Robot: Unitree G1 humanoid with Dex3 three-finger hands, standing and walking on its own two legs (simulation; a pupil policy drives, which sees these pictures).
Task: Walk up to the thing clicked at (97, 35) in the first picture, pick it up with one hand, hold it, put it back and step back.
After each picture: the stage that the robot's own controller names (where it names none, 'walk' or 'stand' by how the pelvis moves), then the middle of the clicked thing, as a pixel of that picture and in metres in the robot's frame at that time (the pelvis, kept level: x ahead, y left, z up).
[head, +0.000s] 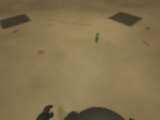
stand; (97, 37) +1.81 -0.12 -0.66
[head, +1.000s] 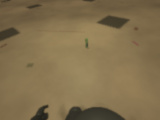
walk; (86, 43) +1.66 +0.21 -0.64
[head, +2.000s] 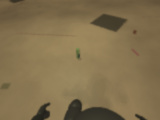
walk; (78, 53) +1.14 +0.32 -0.65
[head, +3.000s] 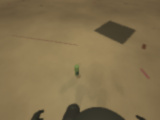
walk; (76, 70) +0.74 +0.22 -0.63
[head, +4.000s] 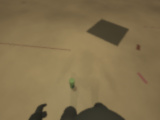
walk; (72, 83) +0.48 +0.18 -0.64
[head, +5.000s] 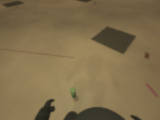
stand; (73, 93) +0.40 +0.20 -0.65
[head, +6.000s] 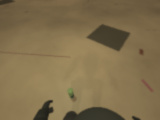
stand; (71, 93) +0.37 +0.22 -0.64
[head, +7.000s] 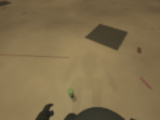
stand; (71, 93) +0.38 +0.23 -0.66
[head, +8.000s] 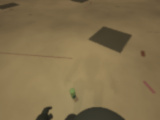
stand; (73, 93) +0.40 +0.21 -0.66
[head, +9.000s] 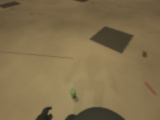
stand; (73, 94) +0.39 +0.20 -0.66
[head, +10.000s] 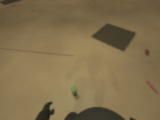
go down; (74, 91) +0.40 +0.19 -0.66
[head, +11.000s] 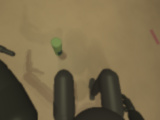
go down; (57, 48) +0.50 +0.21 -0.25
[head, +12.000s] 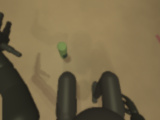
close in; (63, 51) +0.50 +0.19 -0.27
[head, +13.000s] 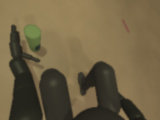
close in; (34, 41) +0.50 +0.24 -0.17
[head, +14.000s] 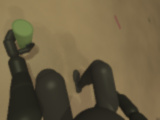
close; (24, 38) +0.49 +0.25 -0.18
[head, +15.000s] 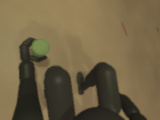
lift; (39, 50) +0.41 +0.23 -0.17
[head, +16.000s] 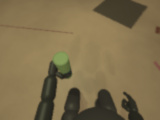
lift; (64, 68) +0.33 +0.17 +0.04
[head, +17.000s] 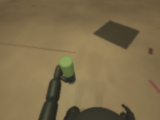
hold; (69, 72) +0.31 +0.15 +0.06
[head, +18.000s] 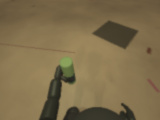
hold; (69, 72) +0.31 +0.15 +0.04
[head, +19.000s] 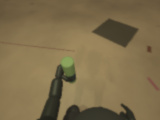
crouch; (70, 72) +0.32 +0.15 +0.04
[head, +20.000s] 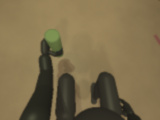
crouch; (56, 46) +0.48 +0.18 -0.05
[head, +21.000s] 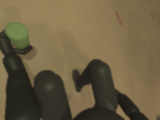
lower; (21, 42) +0.47 +0.25 -0.18
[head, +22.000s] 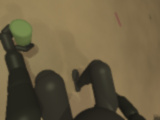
lower; (23, 39) +0.48 +0.25 -0.18
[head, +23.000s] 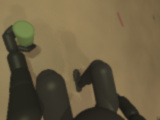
lower; (25, 39) +0.48 +0.24 -0.18
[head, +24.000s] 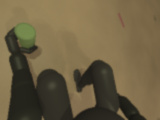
lower; (27, 41) +0.47 +0.24 -0.18
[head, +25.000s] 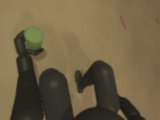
loosen; (34, 43) +0.46 +0.22 -0.17
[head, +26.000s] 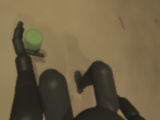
withdraw; (33, 44) +0.46 +0.22 -0.18
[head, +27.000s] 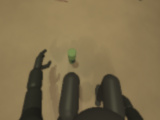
walk; (72, 57) +0.48 +0.16 -0.28
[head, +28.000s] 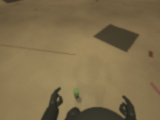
stand; (76, 93) +0.39 +0.14 -0.59
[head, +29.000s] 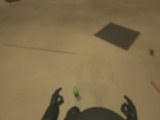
stand; (76, 92) +0.40 +0.16 -0.60
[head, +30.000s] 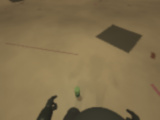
stand; (77, 92) +0.40 +0.15 -0.62
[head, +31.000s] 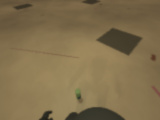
walk; (78, 94) +0.41 +0.16 -0.66
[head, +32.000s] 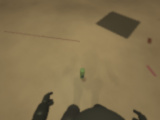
walk; (82, 73) +0.60 +0.09 -0.63
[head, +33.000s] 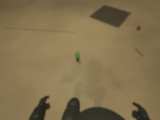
walk; (77, 56) +0.89 +0.24 -0.62
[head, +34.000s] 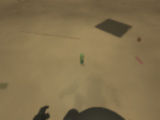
stand; (81, 59) +1.04 +0.17 -0.64
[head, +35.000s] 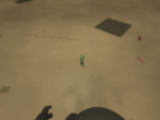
stand; (81, 60) +1.03 +0.17 -0.66
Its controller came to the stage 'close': yes
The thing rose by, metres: 0.70
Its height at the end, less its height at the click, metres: +0.00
